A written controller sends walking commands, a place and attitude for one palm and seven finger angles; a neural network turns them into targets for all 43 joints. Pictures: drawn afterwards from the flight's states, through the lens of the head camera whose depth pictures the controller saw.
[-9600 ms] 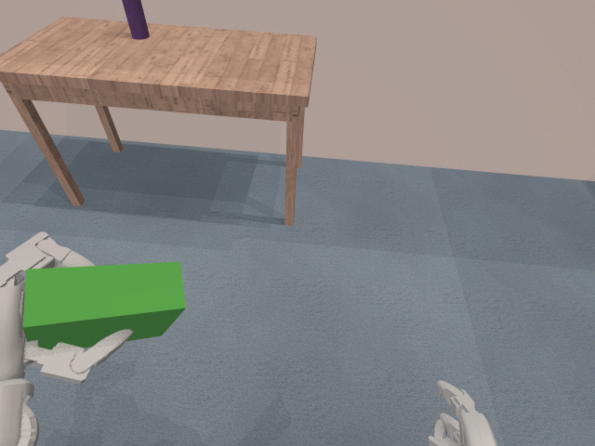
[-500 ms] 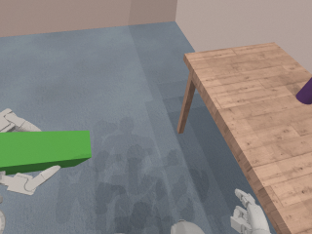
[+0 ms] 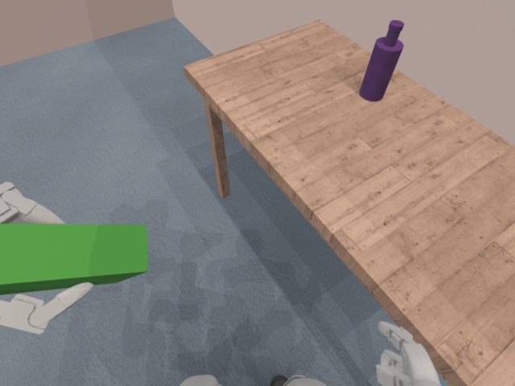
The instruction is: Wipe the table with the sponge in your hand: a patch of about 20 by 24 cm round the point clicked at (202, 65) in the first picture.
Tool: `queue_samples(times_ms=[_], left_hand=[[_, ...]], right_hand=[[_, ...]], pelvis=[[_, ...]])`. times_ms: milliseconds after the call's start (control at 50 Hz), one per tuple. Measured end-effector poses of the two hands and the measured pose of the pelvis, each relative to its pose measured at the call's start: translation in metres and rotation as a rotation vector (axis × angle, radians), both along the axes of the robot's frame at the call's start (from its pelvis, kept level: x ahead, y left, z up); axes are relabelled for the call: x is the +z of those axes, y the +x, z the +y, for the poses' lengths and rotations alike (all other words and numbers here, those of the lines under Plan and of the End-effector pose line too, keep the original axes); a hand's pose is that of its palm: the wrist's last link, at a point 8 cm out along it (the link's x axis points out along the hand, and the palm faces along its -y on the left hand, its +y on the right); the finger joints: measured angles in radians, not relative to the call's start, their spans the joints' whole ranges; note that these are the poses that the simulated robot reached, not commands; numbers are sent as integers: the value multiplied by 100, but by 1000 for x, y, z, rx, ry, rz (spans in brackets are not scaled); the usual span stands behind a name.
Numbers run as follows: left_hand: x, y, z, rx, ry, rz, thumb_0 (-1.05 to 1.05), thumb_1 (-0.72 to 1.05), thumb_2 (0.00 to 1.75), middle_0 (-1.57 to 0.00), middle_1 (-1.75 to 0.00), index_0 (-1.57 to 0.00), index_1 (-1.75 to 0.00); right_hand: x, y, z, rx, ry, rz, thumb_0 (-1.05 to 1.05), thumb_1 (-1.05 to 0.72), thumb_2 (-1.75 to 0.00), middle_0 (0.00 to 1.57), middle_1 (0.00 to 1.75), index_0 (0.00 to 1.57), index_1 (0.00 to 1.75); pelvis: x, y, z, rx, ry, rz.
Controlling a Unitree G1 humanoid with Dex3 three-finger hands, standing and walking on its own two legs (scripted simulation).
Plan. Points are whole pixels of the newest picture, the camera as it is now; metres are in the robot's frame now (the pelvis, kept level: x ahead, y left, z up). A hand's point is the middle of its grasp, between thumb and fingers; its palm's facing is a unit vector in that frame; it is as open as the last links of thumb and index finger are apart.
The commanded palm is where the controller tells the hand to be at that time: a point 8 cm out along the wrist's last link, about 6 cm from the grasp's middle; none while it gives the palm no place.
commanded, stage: turn to face it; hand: left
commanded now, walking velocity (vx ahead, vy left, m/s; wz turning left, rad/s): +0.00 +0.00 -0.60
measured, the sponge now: (90, 258) +0.23 +0.20 +0.15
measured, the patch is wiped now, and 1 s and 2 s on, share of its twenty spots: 0.00 0.00 0.00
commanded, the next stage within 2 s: none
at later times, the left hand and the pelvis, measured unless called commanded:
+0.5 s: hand (183, 272) +0.21 +0.09 +0.17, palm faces +0.03 -0.83 -0.55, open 9.4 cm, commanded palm +0.16 +0.17 +0.18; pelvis -0.08 -0.05 -0.01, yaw -18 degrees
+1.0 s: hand (288, 336) +0.16 -0.01 +0.17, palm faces -0.15 -0.85 -0.50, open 9.4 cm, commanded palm +0.13 +0.07 +0.18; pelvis -0.16 -0.07 -0.02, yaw -35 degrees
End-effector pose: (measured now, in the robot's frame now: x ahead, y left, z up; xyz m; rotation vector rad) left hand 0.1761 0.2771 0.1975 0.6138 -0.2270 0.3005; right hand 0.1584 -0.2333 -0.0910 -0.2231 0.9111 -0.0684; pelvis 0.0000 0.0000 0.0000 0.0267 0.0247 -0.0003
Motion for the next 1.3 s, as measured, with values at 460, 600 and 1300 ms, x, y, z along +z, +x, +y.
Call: queue_samples(times_ms=[460, 600, 1300], left_hand=[[-7, 18, -128, -332, -1, 5, -1, -43, 99, -79, -135, -81, -134], [4, 3, -140, -405, 39, 17, -1, -43, 99, -79, -135, -82, -133], [-7, -52, -273, -773, -37, 31, -1, -43, 99, -79, -135, -82, -133]], right_hand=[[-16, -125, -67, -276, 74, -83, 1, -90, -90, 20, 30, 22, 31], [-2, -192, -103, -431, -23, -5, 1, -91, -90, 20, 30, 21, 31], [10, -428, -124, -838, -55, 5, 1, -91, -90, 20, 30, 20, 30]], pelvis=[[-9, -70, -47, -290, -19, -33], [-1, -88, -49, -375, 8, -16], [4, -199, -66, -799, 18, -2]])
